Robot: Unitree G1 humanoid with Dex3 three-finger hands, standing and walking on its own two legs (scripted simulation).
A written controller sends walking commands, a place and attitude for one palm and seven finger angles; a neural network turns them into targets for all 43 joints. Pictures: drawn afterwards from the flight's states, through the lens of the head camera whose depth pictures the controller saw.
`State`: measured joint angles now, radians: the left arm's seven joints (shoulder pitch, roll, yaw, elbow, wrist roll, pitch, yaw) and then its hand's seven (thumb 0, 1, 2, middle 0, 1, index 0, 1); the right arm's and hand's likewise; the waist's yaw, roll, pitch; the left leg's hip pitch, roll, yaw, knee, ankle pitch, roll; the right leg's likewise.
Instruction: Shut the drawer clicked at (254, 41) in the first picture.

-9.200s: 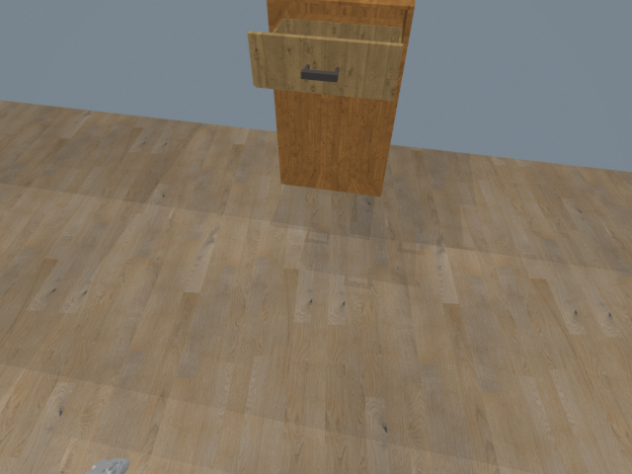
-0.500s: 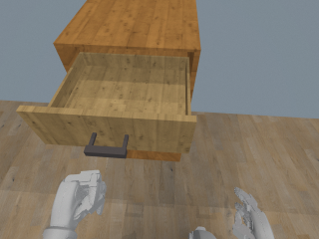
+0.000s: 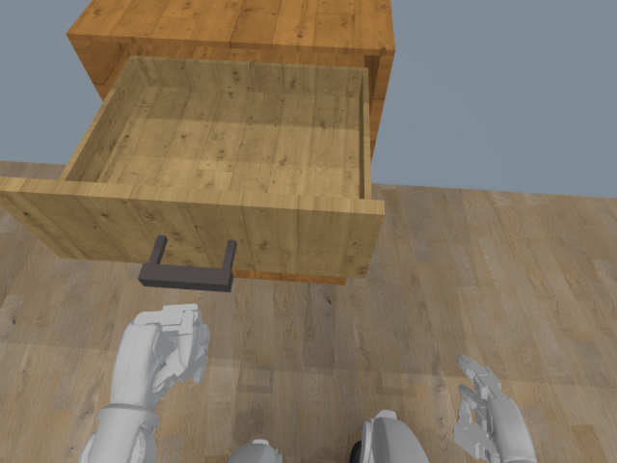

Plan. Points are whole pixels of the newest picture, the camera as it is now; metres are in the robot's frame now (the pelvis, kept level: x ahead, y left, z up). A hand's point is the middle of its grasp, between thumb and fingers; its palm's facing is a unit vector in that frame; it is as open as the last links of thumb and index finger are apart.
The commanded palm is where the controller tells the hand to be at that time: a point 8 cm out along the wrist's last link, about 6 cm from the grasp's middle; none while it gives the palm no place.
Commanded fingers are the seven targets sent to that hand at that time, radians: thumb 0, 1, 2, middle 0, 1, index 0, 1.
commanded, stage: bring the fist close to the handle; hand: left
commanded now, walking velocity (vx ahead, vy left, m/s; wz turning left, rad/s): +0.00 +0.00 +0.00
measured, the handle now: (191, 262) +0.35 +0.16 +0.05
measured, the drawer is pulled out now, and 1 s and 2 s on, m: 0.29 0.29 0.17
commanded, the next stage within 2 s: push the drawer shut in 0.34 s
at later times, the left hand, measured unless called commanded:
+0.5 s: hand (201, 357) +0.23 +0.13 +0.05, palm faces -0.04 -1.00 -0.05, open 3.3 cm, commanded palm +0.22 +0.19 +0.05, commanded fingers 0.00 0.90 0.90 -1.40 -1.60 -1.40 -1.60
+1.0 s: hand (198, 318) +0.28 +0.14 +0.04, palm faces -0.05 -1.00 -0.05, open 2.9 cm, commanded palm +0.28 +0.19 +0.05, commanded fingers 0.00 0.90 0.90 -1.40 -1.60 -1.40 -1.60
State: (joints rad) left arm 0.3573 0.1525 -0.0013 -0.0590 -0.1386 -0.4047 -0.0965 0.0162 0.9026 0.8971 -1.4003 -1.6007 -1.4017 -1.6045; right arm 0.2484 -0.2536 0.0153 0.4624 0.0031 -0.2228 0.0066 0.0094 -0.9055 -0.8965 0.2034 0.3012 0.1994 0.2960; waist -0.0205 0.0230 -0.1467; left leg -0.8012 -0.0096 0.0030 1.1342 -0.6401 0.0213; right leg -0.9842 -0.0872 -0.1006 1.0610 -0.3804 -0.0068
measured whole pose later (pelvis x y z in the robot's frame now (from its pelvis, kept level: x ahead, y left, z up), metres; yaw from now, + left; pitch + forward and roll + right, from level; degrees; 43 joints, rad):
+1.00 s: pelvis -0.01 +0.00 +0.00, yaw +1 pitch +17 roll -1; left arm 0.10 0.19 0.04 0.15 -0.17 -0.40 -0.12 -0.05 0.83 0.92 -1.40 -1.60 -1.40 -1.60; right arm 0.25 -0.27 0.03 0.52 0.01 -0.17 -0.01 0.01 -0.91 -0.90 0.20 0.30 0.20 0.30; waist -0.02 0.03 -0.14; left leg -0.81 -0.02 0.00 1.12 -0.61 0.03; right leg -0.98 -0.10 -0.10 1.04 -0.35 0.00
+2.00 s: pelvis -0.02 -0.01 +0.01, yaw +0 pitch +19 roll +0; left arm -0.51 0.25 0.21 0.82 -0.14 -0.49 -0.12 -0.01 0.83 0.95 -1.40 -1.60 -1.40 -1.60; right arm 0.29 -0.28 0.02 0.63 0.00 -0.10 0.00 0.01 -0.91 -0.90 0.20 0.30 0.20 0.30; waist -0.09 0.02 -0.11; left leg -0.85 -0.02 0.02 1.08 -0.56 0.02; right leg -1.03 -0.08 -0.08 1.00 -0.30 -0.02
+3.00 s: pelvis -0.03 +0.00 -0.01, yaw -2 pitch +27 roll -2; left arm -1.07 0.52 0.39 1.29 0.00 -0.46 -0.13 0.01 0.82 0.95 -1.40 -1.60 -1.40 -1.60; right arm 0.39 -0.29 0.07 0.59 -0.06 0.03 0.03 0.00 -0.91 -0.90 0.20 0.30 0.20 0.30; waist -0.24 0.03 -0.10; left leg -1.07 0.01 0.01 1.18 -0.59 0.03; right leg -1.22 -0.06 -0.09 1.03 -0.28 -0.01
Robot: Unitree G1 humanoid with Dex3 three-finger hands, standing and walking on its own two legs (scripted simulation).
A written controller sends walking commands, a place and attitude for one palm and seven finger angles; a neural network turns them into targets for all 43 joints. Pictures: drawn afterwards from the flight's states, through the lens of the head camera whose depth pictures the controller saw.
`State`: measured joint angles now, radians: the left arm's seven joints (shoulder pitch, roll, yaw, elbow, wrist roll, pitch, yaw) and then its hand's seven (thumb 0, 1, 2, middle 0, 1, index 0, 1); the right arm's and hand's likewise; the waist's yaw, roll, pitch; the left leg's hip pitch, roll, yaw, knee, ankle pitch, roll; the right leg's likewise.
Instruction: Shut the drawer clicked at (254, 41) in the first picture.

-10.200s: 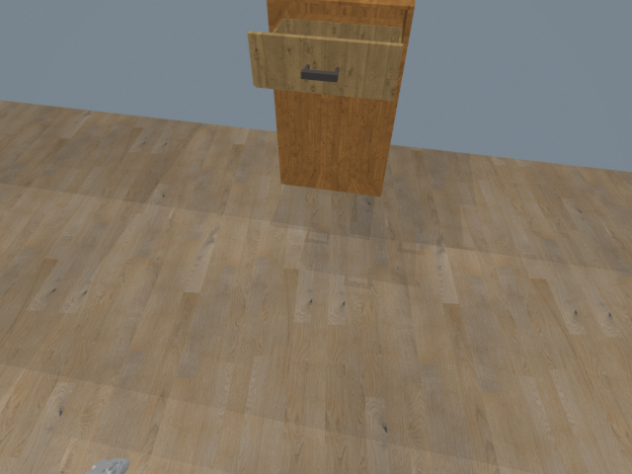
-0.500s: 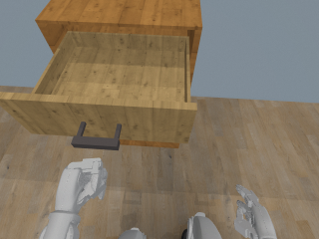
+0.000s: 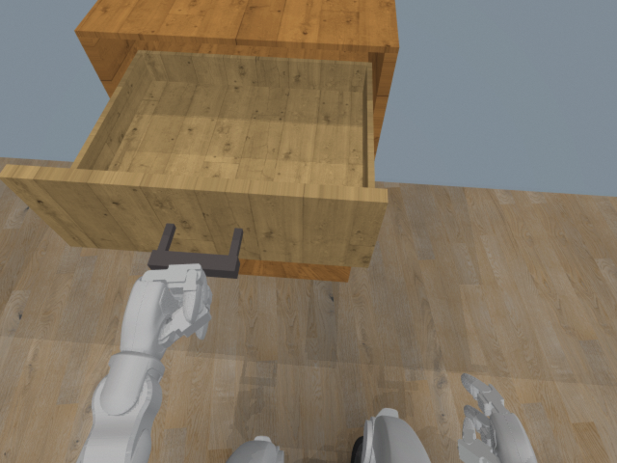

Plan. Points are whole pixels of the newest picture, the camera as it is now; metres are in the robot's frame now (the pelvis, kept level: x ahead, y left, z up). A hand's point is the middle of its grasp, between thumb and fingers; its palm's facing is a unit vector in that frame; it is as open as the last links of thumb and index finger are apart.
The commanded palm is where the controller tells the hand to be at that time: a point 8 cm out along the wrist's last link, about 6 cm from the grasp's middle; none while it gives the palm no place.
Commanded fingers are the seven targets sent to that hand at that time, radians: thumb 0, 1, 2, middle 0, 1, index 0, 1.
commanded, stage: push the drawer shut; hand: left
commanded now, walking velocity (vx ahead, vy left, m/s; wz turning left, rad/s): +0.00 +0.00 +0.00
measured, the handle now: (199, 249) +0.37 +0.16 +0.05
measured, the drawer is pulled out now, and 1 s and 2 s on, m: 0.29 0.17 0.03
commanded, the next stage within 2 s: none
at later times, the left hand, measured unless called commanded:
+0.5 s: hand (222, 257) +0.36 +0.13 +0.04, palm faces -0.05 -1.00 -0.06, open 3.0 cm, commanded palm +0.35 +0.18 +0.05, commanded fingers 0.00 0.90 0.90 -1.40 -1.60 -1.40 -1.60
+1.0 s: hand (227, 224) +0.41 +0.13 +0.04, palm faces -0.03 -1.00 -0.06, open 3.0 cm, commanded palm +0.40 +0.18 +0.05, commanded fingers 0.00 0.90 0.90 -1.40 -1.60 -1.40 -1.60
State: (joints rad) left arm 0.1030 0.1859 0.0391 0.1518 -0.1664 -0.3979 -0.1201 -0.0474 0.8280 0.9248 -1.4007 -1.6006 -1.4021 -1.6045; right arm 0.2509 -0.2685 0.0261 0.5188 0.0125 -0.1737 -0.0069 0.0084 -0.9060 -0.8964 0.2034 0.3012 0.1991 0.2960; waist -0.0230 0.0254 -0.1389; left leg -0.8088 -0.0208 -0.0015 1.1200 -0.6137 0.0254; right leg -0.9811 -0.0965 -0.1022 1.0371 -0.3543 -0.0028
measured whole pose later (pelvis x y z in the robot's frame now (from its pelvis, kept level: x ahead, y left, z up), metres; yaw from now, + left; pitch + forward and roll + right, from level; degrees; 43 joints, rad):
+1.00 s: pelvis -0.01 -0.01 +0.00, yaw -1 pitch +19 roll +0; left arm -0.51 0.25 0.21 0.82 -0.14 -0.49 -0.12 -0.01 0.83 0.95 -1.40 -1.60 -1.40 -1.60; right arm 0.29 -0.28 0.02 0.63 0.00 -0.10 0.00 0.01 -0.91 -0.90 0.20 0.30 0.20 0.30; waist -0.09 0.02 -0.11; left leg -0.85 -0.02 0.02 1.08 -0.56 0.02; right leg -1.03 -0.08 -0.08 1.00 -0.30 -0.02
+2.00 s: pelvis -0.02 +0.00 -0.02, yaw -2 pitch +27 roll -2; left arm -1.07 0.52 0.39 1.29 0.00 -0.46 -0.13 0.01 0.82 0.95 -1.40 -1.60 -1.40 -1.60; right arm 0.39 -0.29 0.07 0.59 -0.06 0.03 0.03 0.00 -0.91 -0.90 0.20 0.30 0.20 0.30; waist -0.24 0.03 -0.10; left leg -1.07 0.01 0.01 1.18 -0.59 0.03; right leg -1.22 -0.06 -0.09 1.03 -0.28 -0.01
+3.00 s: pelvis -0.04 +0.01 -0.04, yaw -1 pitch +32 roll -5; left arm -1.41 0.71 0.33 1.44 0.08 -0.30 -0.13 0.03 0.60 0.95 -1.40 -1.60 -1.40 -1.60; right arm 0.44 -0.29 0.12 0.61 -0.09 0.01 0.05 0.00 -0.91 -0.90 0.20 0.30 0.20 0.30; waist -0.34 0.04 -0.08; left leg -1.28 0.00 -0.05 1.29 -0.57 0.03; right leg -1.37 -0.05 -0.12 1.06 -0.25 -0.01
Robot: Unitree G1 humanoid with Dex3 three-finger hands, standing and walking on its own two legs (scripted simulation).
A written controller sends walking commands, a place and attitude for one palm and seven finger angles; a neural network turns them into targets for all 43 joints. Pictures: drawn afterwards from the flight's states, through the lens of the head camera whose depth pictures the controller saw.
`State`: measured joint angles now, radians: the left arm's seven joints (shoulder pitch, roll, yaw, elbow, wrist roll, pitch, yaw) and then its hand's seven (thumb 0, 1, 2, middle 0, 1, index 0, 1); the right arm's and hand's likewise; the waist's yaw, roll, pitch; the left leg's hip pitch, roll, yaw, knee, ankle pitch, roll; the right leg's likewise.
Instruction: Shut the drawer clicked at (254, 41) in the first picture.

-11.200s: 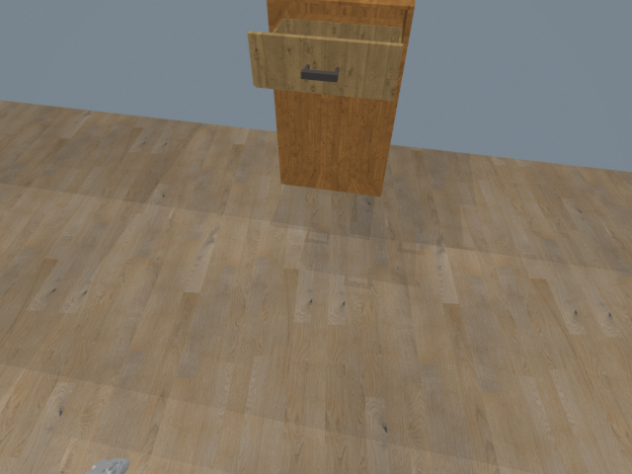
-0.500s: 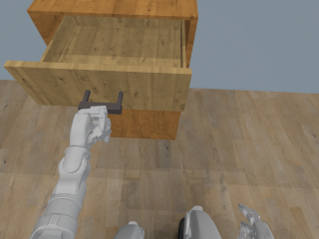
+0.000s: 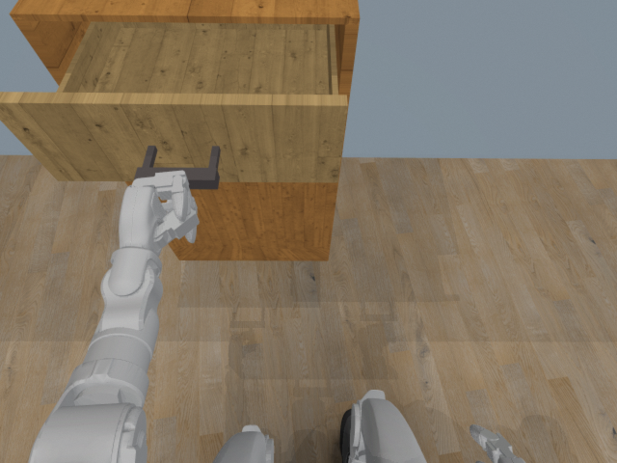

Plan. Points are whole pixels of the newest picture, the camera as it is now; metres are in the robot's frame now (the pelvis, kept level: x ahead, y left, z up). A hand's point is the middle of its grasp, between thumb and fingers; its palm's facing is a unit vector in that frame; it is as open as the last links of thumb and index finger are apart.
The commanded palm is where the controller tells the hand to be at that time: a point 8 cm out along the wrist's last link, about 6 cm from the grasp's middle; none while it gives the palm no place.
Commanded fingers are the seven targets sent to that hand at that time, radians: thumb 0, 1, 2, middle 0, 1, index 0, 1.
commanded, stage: push the drawer shut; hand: left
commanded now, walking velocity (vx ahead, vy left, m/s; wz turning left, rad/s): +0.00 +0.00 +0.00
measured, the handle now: (180, 166) +0.50 +0.17 +0.04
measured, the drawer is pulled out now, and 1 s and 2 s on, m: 0.17 0.03 0.00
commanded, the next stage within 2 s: pull the fist back off the drawer in 1.66 s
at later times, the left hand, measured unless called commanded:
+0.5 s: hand (201, 169) +0.50 +0.14 +0.04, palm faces -0.03 -1.00 -0.06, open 3.1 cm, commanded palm +0.48 +0.19 +0.05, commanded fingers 0.00 0.90 0.90 -1.40 -1.60 -1.40 -1.60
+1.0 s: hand (205, 135) +0.56 +0.14 +0.04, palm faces -0.03 -1.00 -0.05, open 3.1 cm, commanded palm +0.55 +0.18 +0.05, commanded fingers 0.00 0.90 0.90 -1.40 -1.60 -1.40 -1.60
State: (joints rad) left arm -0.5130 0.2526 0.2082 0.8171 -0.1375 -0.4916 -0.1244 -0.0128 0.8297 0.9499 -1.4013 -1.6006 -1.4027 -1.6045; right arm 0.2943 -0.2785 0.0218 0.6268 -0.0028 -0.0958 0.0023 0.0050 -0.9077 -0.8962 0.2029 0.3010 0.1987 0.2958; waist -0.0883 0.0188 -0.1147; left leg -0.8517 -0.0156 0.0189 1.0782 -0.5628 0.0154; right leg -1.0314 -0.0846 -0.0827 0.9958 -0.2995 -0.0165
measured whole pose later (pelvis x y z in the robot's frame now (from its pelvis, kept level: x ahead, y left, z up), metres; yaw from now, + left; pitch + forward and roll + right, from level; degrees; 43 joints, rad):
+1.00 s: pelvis +0.00 +0.01 -0.02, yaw -2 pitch +27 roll -2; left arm -1.07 0.52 0.39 1.29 0.00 -0.46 -0.13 0.01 0.82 0.95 -1.40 -1.60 -1.40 -1.60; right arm 0.39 -0.29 0.07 0.59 -0.06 0.03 0.03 0.00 -0.91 -0.90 0.20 0.30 0.20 0.30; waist -0.24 0.03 -0.10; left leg -1.07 0.01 0.01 1.18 -0.59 0.03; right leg -1.22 -0.06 -0.09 1.03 -0.28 -0.01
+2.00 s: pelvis -0.03 +0.01 -0.04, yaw -1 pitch +32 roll -5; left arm -1.41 0.71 0.33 1.44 0.08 -0.30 -0.13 0.03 0.60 0.95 -1.40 -1.60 -1.40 -1.60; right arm 0.44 -0.29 0.12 0.61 -0.09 0.01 0.05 0.00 -0.91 -0.90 0.20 0.30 0.20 0.30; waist -0.34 0.04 -0.08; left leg -1.28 0.00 -0.05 1.29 -0.57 0.03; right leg -1.37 -0.05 -0.12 1.06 -0.25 -0.01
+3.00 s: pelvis +0.06 +0.01 +0.04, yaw -1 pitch +17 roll -2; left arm -0.36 0.28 0.22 0.53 -0.19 -0.31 -0.18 0.02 0.90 0.90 -1.40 -1.60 -1.40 -1.60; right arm 0.34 -0.29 0.01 0.53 0.02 0.02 0.03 0.00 -0.91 -0.90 0.20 0.30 0.20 0.30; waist -0.06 0.05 -0.13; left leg -0.58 0.00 0.00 0.80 -0.51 0.03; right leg -0.75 -0.03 -0.06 0.73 -0.27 0.01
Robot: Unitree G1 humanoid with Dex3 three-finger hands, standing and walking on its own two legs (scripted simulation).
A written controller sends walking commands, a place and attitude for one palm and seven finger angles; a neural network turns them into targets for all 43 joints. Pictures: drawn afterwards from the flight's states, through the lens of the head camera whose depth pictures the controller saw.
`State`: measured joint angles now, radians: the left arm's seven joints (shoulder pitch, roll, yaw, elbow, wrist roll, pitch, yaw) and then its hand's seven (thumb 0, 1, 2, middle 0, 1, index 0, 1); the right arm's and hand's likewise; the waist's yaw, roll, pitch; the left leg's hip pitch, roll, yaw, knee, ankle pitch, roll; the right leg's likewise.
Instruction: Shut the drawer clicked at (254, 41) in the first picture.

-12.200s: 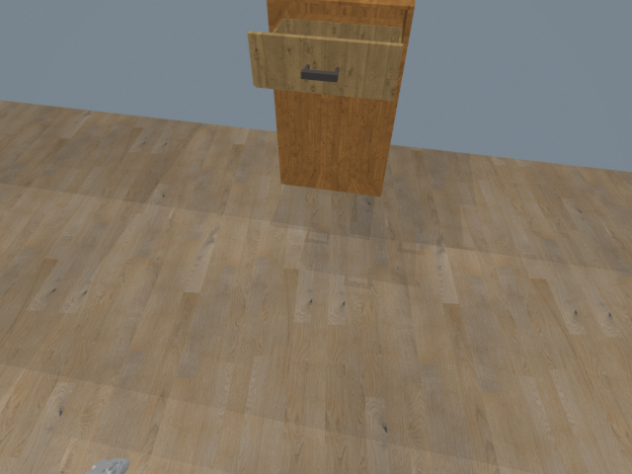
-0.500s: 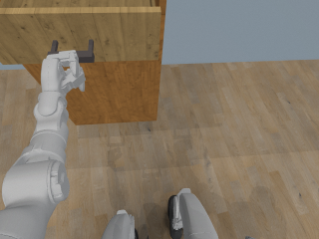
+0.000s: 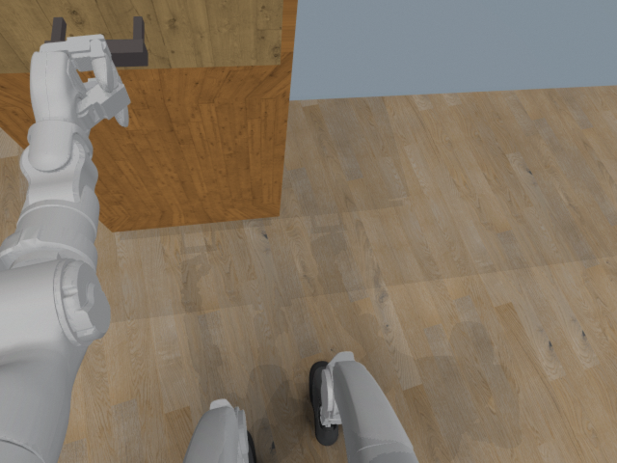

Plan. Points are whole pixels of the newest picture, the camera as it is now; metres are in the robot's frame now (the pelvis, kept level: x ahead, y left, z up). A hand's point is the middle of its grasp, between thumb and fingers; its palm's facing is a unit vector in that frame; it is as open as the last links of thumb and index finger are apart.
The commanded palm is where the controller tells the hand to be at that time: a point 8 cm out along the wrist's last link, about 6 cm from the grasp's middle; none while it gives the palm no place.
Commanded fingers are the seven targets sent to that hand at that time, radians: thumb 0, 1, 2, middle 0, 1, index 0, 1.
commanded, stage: push the drawer shut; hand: left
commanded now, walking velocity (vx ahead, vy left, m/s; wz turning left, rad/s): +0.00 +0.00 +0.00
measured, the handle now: (98, 40) +0.64 +0.17 +0.06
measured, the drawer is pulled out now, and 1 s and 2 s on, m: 0.03 0.00 0.00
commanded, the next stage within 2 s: pull the fist back off the drawer in 0.66 s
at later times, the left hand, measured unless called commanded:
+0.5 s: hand (114, 67) +0.59 +0.15 +0.06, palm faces -0.01 -1.00 -0.05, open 2.9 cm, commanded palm +0.61 +0.18 +0.07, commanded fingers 0.00 0.90 0.90 -1.40 -1.60 -1.40 -1.60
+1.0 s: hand (104, 61) +0.60 +0.16 +0.07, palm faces +0.00 -1.00 -0.06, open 3.2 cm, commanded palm +0.60 +0.17 +0.07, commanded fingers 0.00 0.90 0.90 -1.40 -1.60 -1.40 -1.60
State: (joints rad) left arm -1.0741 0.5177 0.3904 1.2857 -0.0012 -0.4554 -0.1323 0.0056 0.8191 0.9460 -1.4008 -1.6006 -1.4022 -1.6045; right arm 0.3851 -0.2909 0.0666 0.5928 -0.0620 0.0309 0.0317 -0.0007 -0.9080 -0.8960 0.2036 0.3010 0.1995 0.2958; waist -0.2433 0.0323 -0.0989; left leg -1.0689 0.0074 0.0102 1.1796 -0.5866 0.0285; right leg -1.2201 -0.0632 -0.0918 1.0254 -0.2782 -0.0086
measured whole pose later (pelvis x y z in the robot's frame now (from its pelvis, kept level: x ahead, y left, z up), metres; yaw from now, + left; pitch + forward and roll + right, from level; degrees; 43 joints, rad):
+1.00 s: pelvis -0.02 +0.00 -0.02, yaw +1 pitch +32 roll -5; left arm -1.41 0.71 0.33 1.44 0.08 -0.30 -0.13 0.03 0.60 0.95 -1.40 -1.60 -1.40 -1.60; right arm 0.44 -0.29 0.12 0.61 -0.09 0.01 0.05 0.00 -0.91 -0.90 0.20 0.30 0.20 0.30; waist -0.34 0.04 -0.08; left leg -1.28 0.00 -0.05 1.29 -0.57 0.03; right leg -1.37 -0.05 -0.12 1.06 -0.25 -0.01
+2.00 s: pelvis +0.06 +0.01 +0.06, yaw +1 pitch +17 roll -2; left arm -0.36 0.28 0.22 0.53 -0.19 -0.31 -0.18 0.02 0.90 0.90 -1.40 -1.60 -1.40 -1.60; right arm 0.34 -0.29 0.01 0.53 0.02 0.02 0.03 0.00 -0.91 -0.90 0.20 0.30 0.20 0.30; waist -0.06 0.05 -0.13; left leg -0.58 0.00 0.00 0.80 -0.51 0.03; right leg -0.75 -0.03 -0.06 0.73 -0.27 0.01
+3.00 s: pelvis +0.04 +0.00 +0.10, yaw +1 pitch -6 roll -1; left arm 0.49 0.31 0.30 -0.43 -0.03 -0.15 0.10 0.01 0.89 0.90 -1.41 -1.60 -1.41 -1.60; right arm 0.24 -0.24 0.02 0.64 -0.02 -0.18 -0.07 0.01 -0.91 -0.90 0.20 0.30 0.20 0.30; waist 0.08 0.07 0.02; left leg 0.01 -0.01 0.01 0.43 -0.35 0.02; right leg -0.18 -0.02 -0.06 0.43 -0.15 0.00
